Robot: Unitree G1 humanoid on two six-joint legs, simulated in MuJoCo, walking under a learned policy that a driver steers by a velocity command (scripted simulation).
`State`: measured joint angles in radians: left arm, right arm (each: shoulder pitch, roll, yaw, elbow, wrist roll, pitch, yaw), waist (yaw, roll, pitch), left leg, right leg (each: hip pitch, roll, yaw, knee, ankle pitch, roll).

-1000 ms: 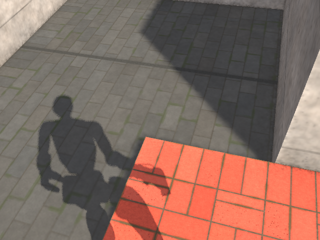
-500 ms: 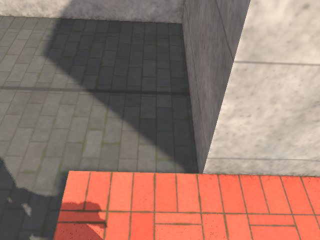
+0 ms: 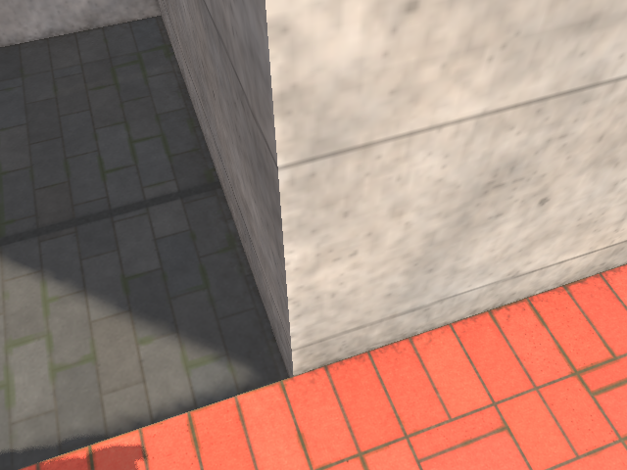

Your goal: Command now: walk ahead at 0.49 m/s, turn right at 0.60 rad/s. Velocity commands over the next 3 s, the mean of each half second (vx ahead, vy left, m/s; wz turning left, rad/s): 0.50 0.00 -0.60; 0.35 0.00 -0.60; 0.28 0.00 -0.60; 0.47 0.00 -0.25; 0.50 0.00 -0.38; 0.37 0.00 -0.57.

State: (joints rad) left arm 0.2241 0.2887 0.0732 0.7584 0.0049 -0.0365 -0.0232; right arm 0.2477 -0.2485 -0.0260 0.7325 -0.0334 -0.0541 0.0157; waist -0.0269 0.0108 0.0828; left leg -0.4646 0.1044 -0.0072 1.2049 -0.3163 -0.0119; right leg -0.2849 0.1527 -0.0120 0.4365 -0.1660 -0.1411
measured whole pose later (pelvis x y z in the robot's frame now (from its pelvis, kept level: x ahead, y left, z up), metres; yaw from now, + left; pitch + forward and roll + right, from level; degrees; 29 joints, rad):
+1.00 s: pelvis +0.21 +0.01 +0.01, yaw -35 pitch +0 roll +2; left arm 0.16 0.34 0.07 0.80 0.03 0.03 0.02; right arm 0.13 -0.28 -0.04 0.80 -0.01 -0.02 -0.02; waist 0.01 0.01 0.07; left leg -0.43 -0.03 0.02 0.80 -0.36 -0.02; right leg -0.28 0.05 0.12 0.48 -0.20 -0.04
